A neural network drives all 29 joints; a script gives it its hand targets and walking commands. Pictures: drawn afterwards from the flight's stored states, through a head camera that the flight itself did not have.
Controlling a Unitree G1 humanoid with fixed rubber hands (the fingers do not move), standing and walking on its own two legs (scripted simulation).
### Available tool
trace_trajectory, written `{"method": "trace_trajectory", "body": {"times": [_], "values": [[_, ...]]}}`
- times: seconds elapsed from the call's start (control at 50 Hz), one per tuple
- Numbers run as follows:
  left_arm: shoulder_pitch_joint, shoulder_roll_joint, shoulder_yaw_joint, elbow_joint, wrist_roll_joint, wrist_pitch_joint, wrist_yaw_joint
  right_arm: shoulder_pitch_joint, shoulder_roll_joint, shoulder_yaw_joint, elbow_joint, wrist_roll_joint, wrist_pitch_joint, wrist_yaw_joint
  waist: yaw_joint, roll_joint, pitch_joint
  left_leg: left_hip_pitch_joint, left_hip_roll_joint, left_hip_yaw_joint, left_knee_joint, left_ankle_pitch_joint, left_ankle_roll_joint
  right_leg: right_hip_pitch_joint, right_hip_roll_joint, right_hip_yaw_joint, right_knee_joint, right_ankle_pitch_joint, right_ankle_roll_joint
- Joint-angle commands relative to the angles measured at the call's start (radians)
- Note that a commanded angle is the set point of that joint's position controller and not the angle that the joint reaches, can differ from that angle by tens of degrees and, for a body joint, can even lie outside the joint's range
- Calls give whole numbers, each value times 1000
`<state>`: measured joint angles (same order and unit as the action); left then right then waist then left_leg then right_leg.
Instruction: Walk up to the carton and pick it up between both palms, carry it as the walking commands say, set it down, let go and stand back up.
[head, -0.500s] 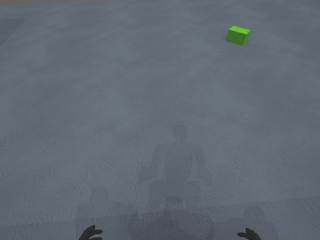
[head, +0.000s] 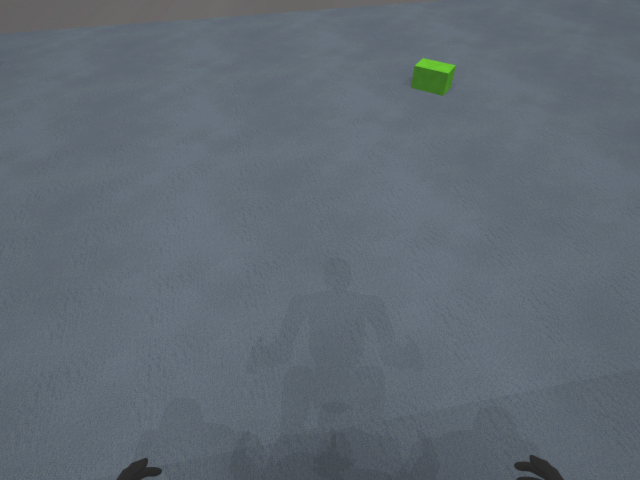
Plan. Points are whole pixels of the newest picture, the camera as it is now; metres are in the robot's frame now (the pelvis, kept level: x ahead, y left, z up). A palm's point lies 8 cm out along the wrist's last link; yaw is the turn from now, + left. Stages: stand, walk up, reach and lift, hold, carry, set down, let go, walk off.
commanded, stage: walk up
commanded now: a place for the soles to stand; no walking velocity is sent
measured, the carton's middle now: (433, 76) +2.66 -0.65 -0.69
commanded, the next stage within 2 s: none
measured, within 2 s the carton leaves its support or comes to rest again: neither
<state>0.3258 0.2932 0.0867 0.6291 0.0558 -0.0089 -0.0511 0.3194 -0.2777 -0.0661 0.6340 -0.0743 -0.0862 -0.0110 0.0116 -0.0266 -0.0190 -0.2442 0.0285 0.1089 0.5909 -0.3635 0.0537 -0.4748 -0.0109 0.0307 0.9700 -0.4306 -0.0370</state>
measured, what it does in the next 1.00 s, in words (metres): walks ahead: right foot, then left foot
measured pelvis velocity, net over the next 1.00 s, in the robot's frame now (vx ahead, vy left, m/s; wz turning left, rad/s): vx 0.52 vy -0.09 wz -0.24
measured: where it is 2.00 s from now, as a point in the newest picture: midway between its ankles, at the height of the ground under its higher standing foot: (386, 246)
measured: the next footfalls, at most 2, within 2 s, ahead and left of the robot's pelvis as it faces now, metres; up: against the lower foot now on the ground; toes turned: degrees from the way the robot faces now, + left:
right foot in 0.24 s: +0.20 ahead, -0.23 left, +0.00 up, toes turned -12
left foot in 0.70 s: +0.55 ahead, +0.04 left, +0.00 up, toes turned +0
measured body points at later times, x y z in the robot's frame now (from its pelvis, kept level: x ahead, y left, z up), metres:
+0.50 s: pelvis +0.20 -0.11 +0.01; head +0.17 -0.12 +0.46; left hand +0.29 +0.22 -0.06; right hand +0.36 -0.41 -0.03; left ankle +0.37 +0.02 -0.66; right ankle +0.16 -0.22 -0.73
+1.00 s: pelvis +0.52 -0.09 +0.01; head +0.53 -0.07 +0.46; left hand +0.77 +0.16 -0.05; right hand +0.49 -0.44 -0.04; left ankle +0.51 +0.04 -0.73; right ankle +0.65 -0.28 -0.67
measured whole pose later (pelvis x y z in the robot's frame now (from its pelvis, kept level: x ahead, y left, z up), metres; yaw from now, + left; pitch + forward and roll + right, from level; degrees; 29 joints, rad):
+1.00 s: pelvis +0.52 -0.09 +0.01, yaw -14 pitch -3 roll +2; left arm 0.23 0.46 0.07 0.56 0.02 -0.03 -0.10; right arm 0.47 -0.49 -0.08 0.55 -0.02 -0.11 0.02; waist -0.06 -0.07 0.05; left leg -0.08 0.07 0.23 0.44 -0.31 0.01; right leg -0.64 -0.10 0.02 0.84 -0.14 -0.02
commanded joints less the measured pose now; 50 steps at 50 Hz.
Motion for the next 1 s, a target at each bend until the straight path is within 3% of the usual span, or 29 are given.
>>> {"method": "trace_trajectory", "body": {"times": [0.0, 0.08, 0.14, 0.18, 0.2, 0.22, 0.24, 0.26, 0.28, 0.3, 0.32, 0.34, 0.4, 0.48, 0.56, 0.62, 0.64, 0.66, 0.68, 0.7, 0.72, 0.74, 0.76, 0.78, 0.8, 0.82, 0.88, 0.98], "values": [[-187, 169, 48, -200, 1, -26, -40, 38, -311, -94, -94, -6, -48, -24, -46, 95, 95, 191, 439, -510, -447, -533, 222, -436, -148, 122, 155, 25, 4], [-198, 189, 45, -192, -31, -13, -92, -20, -354, -90, -119, -1, -51, -2, -36, 141, 131, 20, 312, -148, -474, -383, 139, -136, -120, -20, -128, 128, 13], [-118, 221, 47, -159, -33, -4, -91, -50, -391, -92, -124, 18, -20, 12, 14, 155, 124, -111, 271, 15, -385, -384, 109, 152, -52, -145, -230, 161, 5], [-16, 248, 52, -123, -30, -10, -72, -52, -381, -77, -123, 26, 6, 21, 60, 112, 109, -195, 235, 90, -186, -411, 85, 327, 4, -209, -279, 156, -11], [114, 291, 69, -82, -35, -19, -52, -47, -355, -63, -131, 28, 16, 28, 120, 1, 55, -295, 180, 127, 120, -313, 63, 507, 46, -175, -310, 76, -41], [277, 389, 100, -46, -37, -26, -20, -66, -273, -30, -173, 45, 16, 44, 208, -262, -36, -530, 78, 153, 614, -222, 34, 721, -63, 106, -351, -171, -102], [235, 474, 103, -115, -48, -44, 10, -168, -238, -20, -277, 71, -1, 53, 192, -258, -38, -707, -1, -123, 794, -277, 8, 627, -305, 776, -717, -581, -209], [146, 487, 109, -150, -55, -53, 28, -192, -291, -41, -307, 76, -8, 50, 147, -150, -14, -753, 54, -236, 851, -188, 13, 564, -410, 819, -806, -631, -276], [109, 463, 100, -153, -44, -67, 38, -165, -342, -46, -292, 71, -7, 56, 107, -84, -9, -736, 101, -232, 848, -146, 4, 529, -416, 748, -785, -608, -277], [55, 442, 84, -148, -39, -78, 44, -116, -367, -51, -270, 60, 1, 63, 55, -58, 24, -671, 163, -213, 790, -76, -16, 421, -391, 623, -770, -525, -254], [4, 425, 71, -150, -33, -88, 49, -79, -388, -59, -254, 49, 13, 68, 17, -52, 53, -594, 198, -203, 723, -24, -41, 300, -358, 518, -777, -477, -232], [-10, 418, 66, -144, -31, -99, 51, -67, -389, -66, -243, 38, 25, 78, 3, -66, 83, -539, 204, -197, 671, 19, -54, 209, -334, 435, -794, -423, -226], [-5, 420, 67, -132, -22, -119, 48, -87, -356, -65, -262, 50, 47, 109, -3, -70, 150, -502, 190, -183, 500, 149, -55, 122, -290, 294, -834, -347, -209], [9, 413, 76, -128, -20, -122, 30, -154, -322, -70, -294, 50, 53, 126, 0, -52, 159, -436, 145, -142, 291, 304, -54, 146, -249, 146, -870, -255, -162], [87, 416, 77, -103, -21, -108, 14, -216, -296, -67, -309, 52, 54, 125, 39, -35, 171, -361, 111, -87, 106, 336, -47, 264, -244, 33, -841, -86, -155], [119, 407, 68, -87, -28, -87, 11, -228, -285, -65, -298, 44, 51, 114, 61, -53, 160, -268, 69, -26, 12, 265, -25, 357, -254, -19, -756, 73, -167], [113, 404, 65, -90, -32, -80, 11, -196, -287, -68, -280, 40, 49, 103, 53, -60, 144, -218, 46, -8, -9, 217, -16, 380, -258, -28, -686, 157, -163], [88, 408, 64, -97, -40, -75, 11, -116, -298, -75, -248, 32, 44, 89, 15, -51, 103, -92, 0, 33, -50, 183, -4, 364, -239, -61, -551, 303, -150], [90, 384, 56, -101, -45, -69, 10, 25, -340, -90, -199, 19, 34, 72, -53, 29, 4, 151, -26, 43, -42, 143, 19, 270, -169, -124, -276, 395, -122], [107, 317, 36, -141, -55, -69, 11, 197, -432, -121, -176, 9, 27, 50, -152, 221, -175, 492, 203, -307, -50, -150, 113, -30, -93, -117, 170, 153, -65], [106, 292, 26, -184, -71, -81, 11, 264, -523, -141, -189, 25, 16, 28, -173, 287, -309, 599, 436, -825, -270, -403, 217, -237, 67, 50, 378, -172, -41], [-3, 369, 45, -201, -74, -79, 20, 206, -529, -142, -190, 41, 14, 11, -176, 124, -214, 493, 457, -798, -313, -431, 253, -311, 20, 156, 491, -69, -35], [-44, 384, 43, -193, -77, -78, 20, 158, -497, -122, -187, 46, 6, 4, -146, 89, -108, 401, 428, -664, -287, -364, 237, -350, -30, 126, 492, -34, -26], [-22, 373, 36, -164, -70, -74, 16, 99, -451, -101, -193, 51, 1, 7, -102, 103, -34, 283, 380, -511, -303, -296, 205, -322, -78, 112, 388, 12, -19], [9, 361, 36, -139, -56, -66, 7, 53, -424, -81, -190, 54, -7, 10, -60, 135, 19, 159, 347, -404, -329, -221, 183, -255, -111, 110, 278, 38, -3], [32, 351, 35, -113, -47, -55, -3, 29, -409, -71, -183, 51, -15, 15, -34, 148, 39, 67, 336, -344, -356, -175, 178, -189, -125, 98, 214, 54, 9], [-11, 312, 30, -117, -36, -37, -29, 50, -413, -70, -175, 45, -39, 21, -22, 139, 82, 18, 335, -248, -425, -163, 191, -188, -127, 82, 87, 159, 24], [-173, 255, 12, -157, -31, -39, -65, 82, -415, -75, -159, 56, -44, 40, -36, 110, 151, 32, 259, -21, -445, -18, 121, -91, -104, -24, -258, 407, 4]]}}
